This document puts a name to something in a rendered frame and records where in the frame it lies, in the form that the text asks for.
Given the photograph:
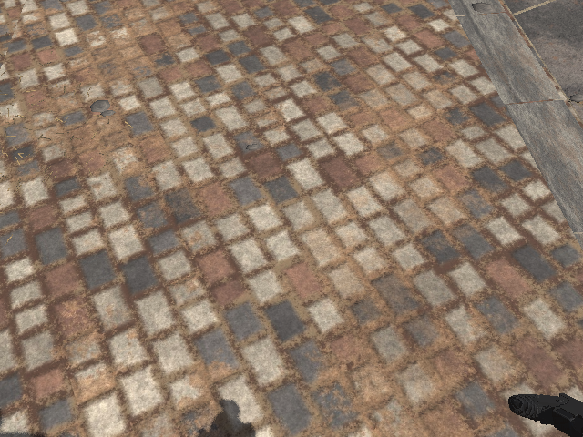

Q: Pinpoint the right robot hand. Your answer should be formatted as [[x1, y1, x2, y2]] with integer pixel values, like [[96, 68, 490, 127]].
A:
[[508, 393, 583, 437]]

